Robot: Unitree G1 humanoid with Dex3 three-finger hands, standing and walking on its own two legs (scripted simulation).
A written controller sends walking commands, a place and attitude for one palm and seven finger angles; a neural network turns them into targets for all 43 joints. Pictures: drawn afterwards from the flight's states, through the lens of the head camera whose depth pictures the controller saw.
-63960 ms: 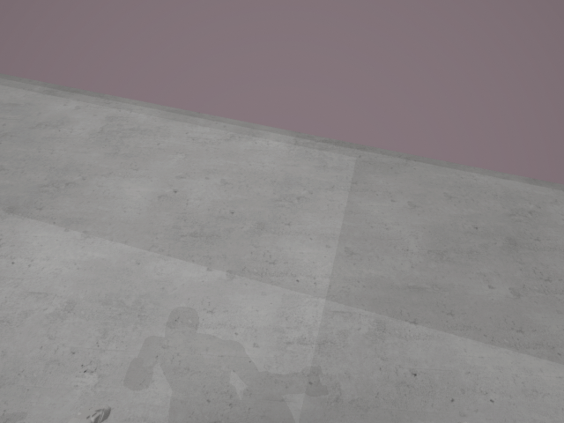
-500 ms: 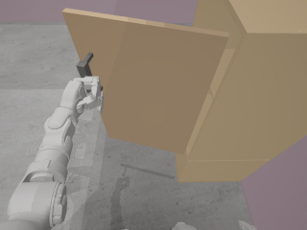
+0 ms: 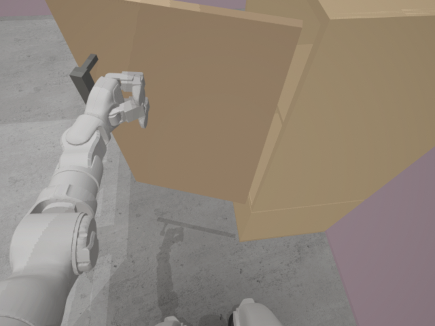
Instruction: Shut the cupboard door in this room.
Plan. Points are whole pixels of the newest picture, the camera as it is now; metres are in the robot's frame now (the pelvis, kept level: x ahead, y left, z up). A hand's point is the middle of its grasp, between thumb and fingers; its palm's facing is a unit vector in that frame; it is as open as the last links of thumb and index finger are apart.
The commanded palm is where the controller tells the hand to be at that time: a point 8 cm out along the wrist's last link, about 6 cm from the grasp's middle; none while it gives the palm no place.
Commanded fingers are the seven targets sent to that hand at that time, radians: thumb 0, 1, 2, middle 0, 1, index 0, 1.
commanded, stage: push the door shut along its arc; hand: left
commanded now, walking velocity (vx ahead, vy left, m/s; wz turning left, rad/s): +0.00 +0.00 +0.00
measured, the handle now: (99, 95) +0.53 +0.17 +0.10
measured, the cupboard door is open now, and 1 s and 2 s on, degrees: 71 51 51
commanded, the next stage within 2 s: pull the fist back off the door in 0.58 s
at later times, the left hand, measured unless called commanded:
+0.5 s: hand (155, 92) +0.52 +0.07 +0.10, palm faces -0.44 -0.90 +0.00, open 3.2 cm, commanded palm +0.54 +0.10 +0.10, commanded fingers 0.00 0.90 0.90 -1.30 -1.50 -1.30 -1.50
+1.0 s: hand (176, 93) +0.54 +0.03 +0.08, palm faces -0.01 -1.00 -0.05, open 3.1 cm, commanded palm +0.51 +0.08 +0.10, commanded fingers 0.00 0.90 0.90 -1.30 -1.50 -1.30 -1.50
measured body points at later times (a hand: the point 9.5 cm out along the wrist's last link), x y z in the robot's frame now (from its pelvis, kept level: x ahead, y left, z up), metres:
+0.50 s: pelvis +0.00 -0.01 -0.01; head +0.13 +0.00 +0.42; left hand +0.54 +0.12 +0.11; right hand +0.00 -0.28 -0.12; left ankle -0.02 +0.09 -0.70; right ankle +0.02 -0.11 -0.70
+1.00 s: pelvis +0.02 -0.01 -0.01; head +0.14 -0.02 +0.42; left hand +0.54 +0.08 +0.08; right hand -0.01 -0.24 -0.14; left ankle -0.02 +0.09 -0.70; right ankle +0.02 -0.11 -0.70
